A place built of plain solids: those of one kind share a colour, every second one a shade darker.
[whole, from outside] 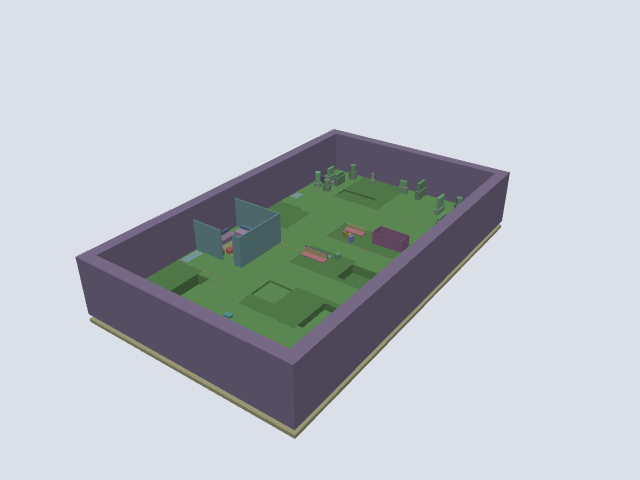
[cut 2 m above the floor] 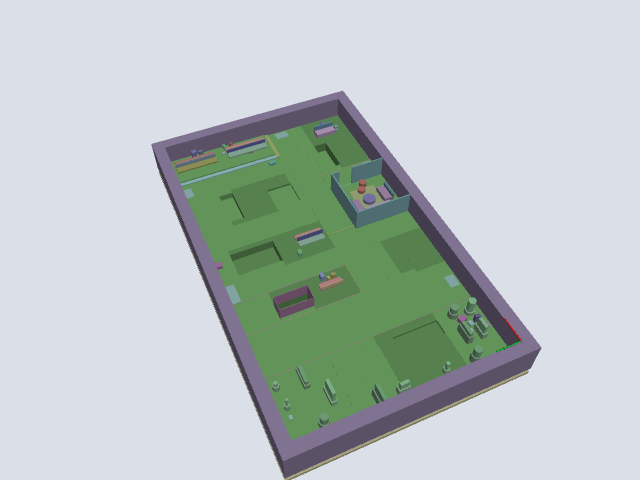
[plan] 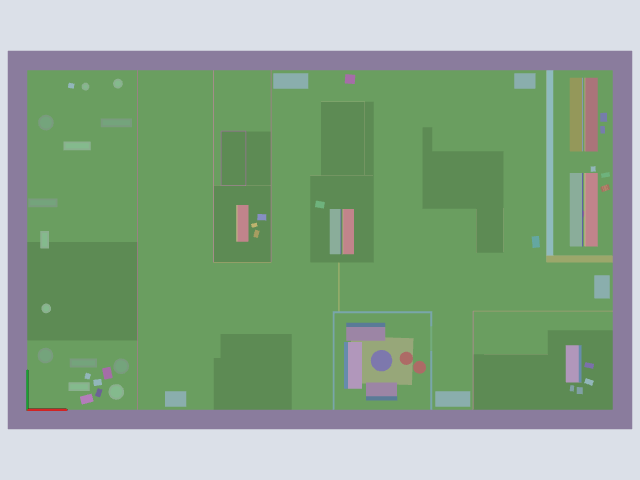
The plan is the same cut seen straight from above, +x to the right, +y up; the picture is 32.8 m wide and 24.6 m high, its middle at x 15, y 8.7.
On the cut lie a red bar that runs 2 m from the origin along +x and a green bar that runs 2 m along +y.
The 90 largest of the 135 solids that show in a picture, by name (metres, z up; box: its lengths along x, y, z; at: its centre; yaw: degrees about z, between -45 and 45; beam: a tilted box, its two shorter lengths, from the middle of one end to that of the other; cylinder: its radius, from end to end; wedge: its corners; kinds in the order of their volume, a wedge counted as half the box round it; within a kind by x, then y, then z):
{
 "floor_1": {"box": [2.7, 3.78, 1.32], "at": [1.35, 10.49, -0.66]},
 "floor_2": {"box": [3.7, 3.78, 1.32], "at": [1.85, 5.44, -0.66]},
 "floor_3": {"box": [5.65, 3.55, 1.32], "at": [2.83, 1.77, -0.66]},
 "floor_4": {"box": [5.65, 1.27, 1.32], "at": [2.83, 7.96, -0.66]},
 "floor_5": {"box": [5.65, 5.02, 1.32], "at": [2.83, 14.89, -0.66]},
 "floor_6": {"box": [2.25, 3.78, 1.32], "at": [3.83, 10.49, -0.66]},
 "floor_7": {"box": [1.23, 3.78, 1.13], "at": [4.32, 5.44, -0.76]},
 "floor_8": {"box": [0.72, 3.78, 1.32], "at": [5.29, 5.44, -0.66]},
 "floor_9": {"box": [0.7, 3.78, 1.32], "at": [5.3, 10.49, -0.66]},
 "floor_10": {"box": [3.9, 17.4, 1.0], "at": [7.6, 8.7, -0.5]},
 "floor_11": {"box": [0.35, 1.23, 1.32], "at": [9.72, 3.27, -0.66]},
 "floor_12": {"box": [0.4, 2.76, 1.33], "at": [9.75, 12.88, -0.66]},
 "floor_13": {"box": [1.23, 2.76, 0.57], "at": [10.56, 12.88, -1.04]},
 "floor_14": {"box": [2.95, 3.95, 1.33], "at": [11.03, 9.53, -0.66]},
 "floor_15": {"box": [2.95, 3.14, 1.33], "at": [11.03, 15.83, -0.66]},
 "floor_16": {"box": [3.27, 1.23, 1.32], "at": [11.54, 3.27, -0.66]},
 "floor_17": {"box": [4.0, 2.65, 1.32], "at": [11.55, 1.32, -0.66]},
 "floor_18": {"box": [4.0, 1.17, 1.32], "at": [11.55, 4.46, -0.66]},
 "floor_19": {"box": [1.32, 2.76, 1.33], "at": [11.84, 12.88, -0.66]},
 "floor_20": {"box": [0.38, 1.23, 1.32], "at": [13.36, 3.27, -0.66]},
 "floor_21": {"box": [2.0, 9.85, 1.0], "at": [13.5, 12.47, -0.5]},
 "floor_22": {"box": [2.1, 5.05, 1.0], "at": [14.6, 2.52, -0.5]},
 "floor_23": {"box": [0.55, 3.78, 1.32], "at": [14.78, 13.89, -0.66]},
 "floor_24": {"box": [3.25, 4.45, 1.32], "at": [16.12, 9.78, -0.66]},
 "floor_25": {"box": [3.25, 1.62, 1.32], "at": [16.12, 16.59, -0.66]},
 "floor_26": {"box": [2.25, 3.78, 0.51], "at": [16.18, 13.89, -1.06]},
 "floor_27": {"box": [0.45, 3.78, 1.32], "at": [17.52, 13.89, -0.66]},
 "floor_28": {"box": [5.1, 5.05, 1.01], "at": [18.2, 2.52, -0.5]},
 "floor_29": {"box": [2.5, 9.85, 1.0], "at": [19.0, 12.47, -0.5]},
 "floor_30": {"box": [20.45, 2.5, 1.0], "at": [19.77, 6.3, -0.5]},
 "floor_31": {"box": [0.5, 2.25, 1.32], "at": [20.5, 9.18, -0.66]},
 "floor_32": {"box": [0.5, 1.23, 1.32], "at": [20.5, 13.87, -0.66]},
 "floor_33": {"box": [2.1, 5.05, 1.0], "at": [21.8, 2.52, -0.5]},
 "floor_34": {"box": [2.25, 2.25, 1.13], "at": [21.88, 9.18, -0.76]},
 "floor_35": {"box": [4.15, 0.5, 1.32], "at": [22.32, 7.8, -0.66]},
 "floor_36": {"box": [4.15, 2.95, 1.32], "at": [22.32, 11.78, -0.66]},
 "floor_37": {"box": [4.15, 2.92, 1.32], "at": [22.32, 15.94, -0.66]},
 "floor_38": {"box": [3.27, 1.23, 0.75], "at": [22.39, 13.87, -0.94]},
 "floor_39": {"box": [0.55, 1.23, 1.32], "at": [23.12, 3.46, -0.66]},
 "floor_40": {"box": [1.4, 2.25, 1.32], "at": [23.7, 9.18, -0.66]},
 "floor_41": {"box": [0.38, 1.23, 1.32], "at": [24.21, 13.87, -0.66]},
 "floor_42": {"box": [3.27, 1.23, 0.37], "at": [25.04, 3.46, -1.14]},
 "floor_43": {"box": [2.2, 9.85, 1.0], "at": [25.5, 12.47, -0.5]},
 "floor_44": {"box": [7.15, 2.85, 1.32], "at": [26.43, 1.43, -0.66]},
 "floor_45": {"box": [7.15, 0.97, 1.32], "at": [26.43, 4.57, -0.66]},
 "floor_46": {"box": [3.33, 1.23, 1.32], "at": [28.34, 3.46, -0.66]},
 "floor_47": {"box": [3.05, 9.5, 1.2], "at": [28.48, 12.65, -0.4]},
 "wall_1": {"box": [1.0, 17.4, 5.0], "at": [-0.5, 8.7, 1.5]},
 "wall_2": {"box": [32.0, 1.0, 5.0], "at": [15.0, -0.5, 1.5]},
 "wall_3": {"box": [32.0, 1.0, 5.0], "at": [15.0, 17.9, 1.5]},
 "wall_4": {"box": [1.0, 17.4, 5.0], "at": [30.5, 8.7, 1.5]},
 "floor_base_1": {"box": [32.0, 19.4, 0.3], "at": [15.0, 8.7, -1.57]},
 "part_1": {"box": [0.1, 4.95, 2.84], "at": [15.7, 2.48, 1.38]},
 "part_2": {"box": [5.1, 0.1, 2.84], "at": [18.2, 5.0, 1.38]},
 "part_3": {"box": [0.1, 3.03, 2.84], "at": [20.7, 1.51, 1.38]},
 "part_4": {"box": [0.1, 0.67, 2.84], "at": [20.7, 4.62, 1.38]},
 "step_terW_tread_1": {"box": [0.35, 9.5, 1.1], "at": [26.78, 12.65, -0.45]},
 "piece_1": {"box": [1.5, 0.46, 0.85], "at": [0.8, 10.61, 0.42]},
 "piece_2": {"box": [0.46, 0.9, 0.65], "at": [0.89, 8.71, 0.33]},
 "piece_3": {"cylinder": 0.4, "from": [0.93, 2.78, 0.0], "to": [0.93, 2.78, 0.75]},
 "piece_4": {"cylinder": 0.4, "from": [0.95, 14.72, 0.0], "to": [0.95, 14.72, 0.5]},
 "piece_5": {"box": [1.4, 0.46, 0.5], "at": [2.56, 13.53, 0.25]},
 "piece_6": {"box": [1.1, 0.46, 0.6], "at": [2.65, 1.18, 0.3]},
 "piece_7": {"box": [1.4, 0.46, 0.85], "at": [2.87, 2.4, 0.42]},
 "piece_8": {"cylinder": 0.4, "from": [4.56, 0.92, 0.0], "to": [4.56, 0.92, 0.4]},
 "piece_9": {"box": [1.6, 0.46, 0.45], "at": [4.57, 14.71, 0.23]},
 "piece_10": {"cylinder": 0.4, "from": [4.81, 2.23, 0.0], "to": [4.81, 2.23, 0.55]},
 "sofa_seat_1": {"box": [0.92, 2.4, 0.43], "at": [16.69, 2.28, 0.24]},
 "sofa_seat_2": {"box": [2.0, 0.92, 0.43], "at": [17.34, 4.0, 0.24]},
 "sofa_seat_3": {"box": [1.6, 0.92, 0.43], "at": [18.15, 0.94, 0.24]},
 "sofa_seat_4": {"box": [0.81, 1.9, 0.41], "at": [28.0, 2.35, 0.2]},
 "plant_1": {"box": [1.3, 0.26, 0.81], "at": [0.8, 10.61, 1.25]},
 "plant_2": {"cylinder": 0.3, "from": [0.93, 2.78, 0.75], "to": [0.93, 2.78, 1.46]},
 "plant_3": {"cylinder": 0.3, "from": [0.95, 14.72, 0.5], "to": [0.95, 14.72, 1.16]},
 "plant_4": {"box": [1.2, 0.26, 1.11], "at": [2.56, 13.53, 1.05]},
 "plant_5": {"box": [0.9, 0.26, 0.81], "at": [2.65, 1.18, 1.0]},
 "plant_6": {"cylinder": 0.3, "from": [4.56, 0.92, 0.4], "to": [4.56, 0.92, 1.51]},
 "plant_7": {"box": [1.4, 0.26, 0.36], "at": [4.57, 14.71, 0.63]},
 "plant_8": {"cylinder": 0.3, "from": [4.81, 2.23, 0.55], "to": [4.81, 2.23, 1.11]},
 "step_terS_tread_1": {"box": [3.4, 0.35, 1.1], "at": [28.3, 7.72, -0.45]},
 "seat_1": {"box": [0.63, 1.89, 0.12], "at": [11.03, 9.55, 0.4]},
 "seat_2": {"box": [0.69, 3.78, 0.14], "at": [28.89, 10.25, 0.59]},
 "seat_3": {"box": [0.69, 3.78, 0.14], "at": [28.89, 15.13, 0.59]},
 "low_rug_1": {"box": [3.2, 2.4, 0.06], "at": [18.15, 2.52, -0.01], "yaw": -1.8},
 "sr00a_seat_1": {"box": [0.69, 3.78, 0.14], "at": [28.14, 10.25, 0.59]},
 "sr01a_seat_1": {"box": [0.69, 3.78, 0.14], "at": [28.14, 15.13, 0.59]},
 "low_1": {"cylinder": 0.55, "from": [18.15, 2.52, 0.02], "to": [18.15, 2.52, 0.31]},
 "sofa_back_1": {"box": [0.21, 2.4, 0.28], "at": [16.33, 2.28, 0.59]},
 "pouf_1": {"cylinder": 0.33, "from": [20.1, 2.18, 0.01], "to": [20.1, 2.18, 0.41]},
 "suitcase_1": {"box": [0.35, 0.46, 0.83], "at": [29.54, 14.99, 0.61], "yaw": 0.9}
}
